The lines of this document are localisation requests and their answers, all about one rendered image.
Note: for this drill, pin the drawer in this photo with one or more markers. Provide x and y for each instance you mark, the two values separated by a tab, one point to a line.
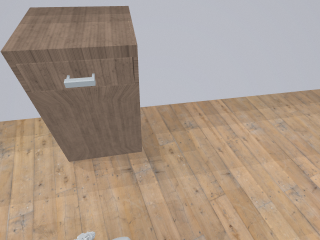
48	76

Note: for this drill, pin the handle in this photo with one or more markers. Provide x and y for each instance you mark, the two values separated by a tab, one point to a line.
79	82

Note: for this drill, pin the cabinet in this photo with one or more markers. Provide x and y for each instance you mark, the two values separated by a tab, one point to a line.
88	122

